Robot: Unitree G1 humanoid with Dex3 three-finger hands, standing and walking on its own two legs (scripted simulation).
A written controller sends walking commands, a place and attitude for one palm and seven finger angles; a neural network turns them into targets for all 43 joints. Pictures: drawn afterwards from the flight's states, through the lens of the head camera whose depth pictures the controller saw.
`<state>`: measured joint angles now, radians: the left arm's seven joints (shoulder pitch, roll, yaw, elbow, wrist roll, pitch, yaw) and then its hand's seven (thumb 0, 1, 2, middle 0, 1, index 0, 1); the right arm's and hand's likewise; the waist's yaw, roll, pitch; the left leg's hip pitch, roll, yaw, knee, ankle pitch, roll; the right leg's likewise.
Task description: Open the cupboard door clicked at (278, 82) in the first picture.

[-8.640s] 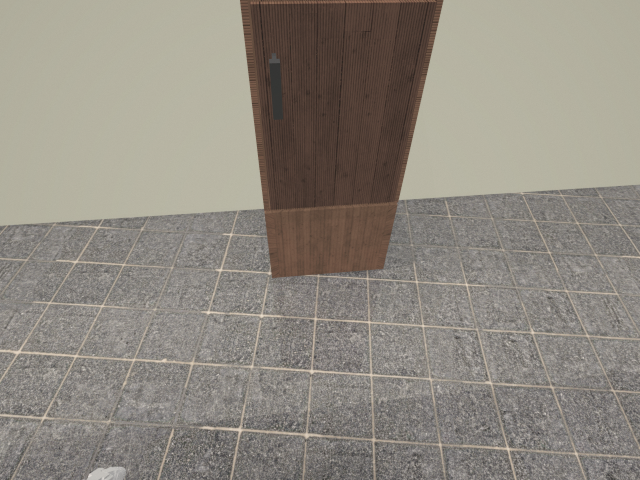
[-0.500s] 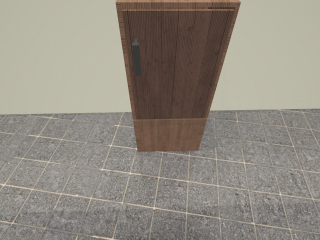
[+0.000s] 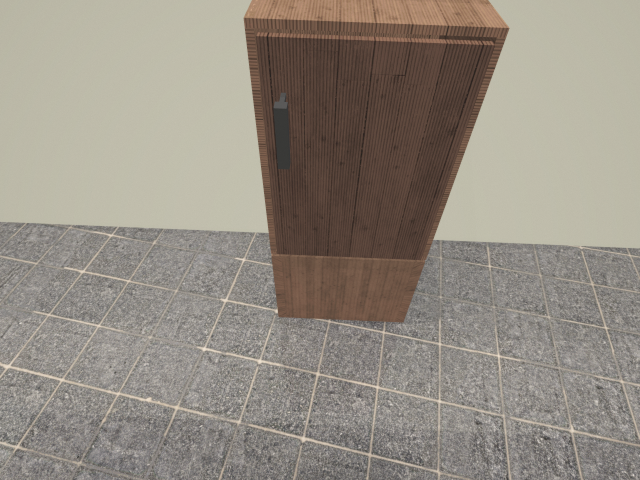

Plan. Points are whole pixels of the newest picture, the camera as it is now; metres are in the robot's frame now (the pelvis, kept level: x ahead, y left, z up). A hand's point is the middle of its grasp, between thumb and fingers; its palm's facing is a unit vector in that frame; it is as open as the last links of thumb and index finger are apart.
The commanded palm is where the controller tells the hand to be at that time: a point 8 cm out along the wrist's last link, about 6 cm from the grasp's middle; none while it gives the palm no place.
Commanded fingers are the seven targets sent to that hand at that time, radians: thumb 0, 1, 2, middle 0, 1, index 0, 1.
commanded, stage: shuffle to correct the standing spot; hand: left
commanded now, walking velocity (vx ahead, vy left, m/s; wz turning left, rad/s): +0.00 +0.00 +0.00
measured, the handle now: (283, 131) +0.73 +0.13 +0.04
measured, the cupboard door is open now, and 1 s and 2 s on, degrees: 0 0 0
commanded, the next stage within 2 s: come to a stop and stand still in 0.94 s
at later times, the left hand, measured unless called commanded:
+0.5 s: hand out of the picture +0.02 +0.14 -0.20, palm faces +0.08 -0.99 -0.13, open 7.4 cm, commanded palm none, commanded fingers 0.00 0.90 0.90 -0.20 -0.30 -0.20 -0.30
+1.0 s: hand (266, 432) +0.23 +0.10 -0.19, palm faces +0.03 -0.97 -0.24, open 7.4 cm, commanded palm none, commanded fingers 0.00 0.90 0.90 -0.20 -0.30 -0.20 -0.30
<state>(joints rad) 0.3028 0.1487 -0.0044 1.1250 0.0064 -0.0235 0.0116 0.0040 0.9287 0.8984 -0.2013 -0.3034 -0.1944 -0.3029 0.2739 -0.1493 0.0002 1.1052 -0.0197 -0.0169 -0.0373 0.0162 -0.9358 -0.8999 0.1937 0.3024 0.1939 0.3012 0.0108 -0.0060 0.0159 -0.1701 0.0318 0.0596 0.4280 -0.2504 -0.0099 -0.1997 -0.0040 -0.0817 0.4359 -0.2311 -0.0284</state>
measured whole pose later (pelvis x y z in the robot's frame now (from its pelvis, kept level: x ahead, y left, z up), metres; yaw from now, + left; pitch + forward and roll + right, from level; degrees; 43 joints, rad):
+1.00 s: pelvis +0.17 -0.09 -0.02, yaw +1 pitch +0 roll +0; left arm 0.19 0.19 0.06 1.00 0.02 -0.03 0.00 0.01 0.92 0.90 -0.20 -0.30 -0.19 -0.30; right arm 0.32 -0.18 -0.05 1.10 -0.03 0.01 -0.01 0.01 -0.91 -0.90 0.20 0.30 0.20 0.30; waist -0.02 0.02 0.10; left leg -0.38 0.11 0.04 1.24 -0.52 0.02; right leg -0.43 -0.04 -0.14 0.67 -0.24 -0.06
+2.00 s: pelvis +0.21 -0.07 +0.00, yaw -1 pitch -1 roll +0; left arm 0.25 0.16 -0.01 1.01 0.01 -0.01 0.03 0.01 0.91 0.90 -0.20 -0.30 -0.20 -0.30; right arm 0.35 -0.14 0.02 1.04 -0.03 0.00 0.00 0.01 -0.91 -0.90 0.19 0.30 0.19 0.30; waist -0.02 0.03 0.01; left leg -0.21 -0.03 0.14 0.45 -0.23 0.08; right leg -0.25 -0.04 -0.11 0.49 -0.22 -0.02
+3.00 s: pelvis +0.24 -0.08 +0.00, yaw -2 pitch -1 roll +1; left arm 0.27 0.15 0.00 1.09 0.01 0.00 0.04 0.01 0.92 0.90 -0.20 -0.30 -0.20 -0.30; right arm 0.28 -0.12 0.00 1.13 -0.02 -0.01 -0.04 0.01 -0.92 -0.90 0.20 0.30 0.20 0.30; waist 0.01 -0.02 0.07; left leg -0.15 -0.03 0.16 0.42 -0.26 0.06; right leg -0.21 -0.03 -0.09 0.49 -0.26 -0.03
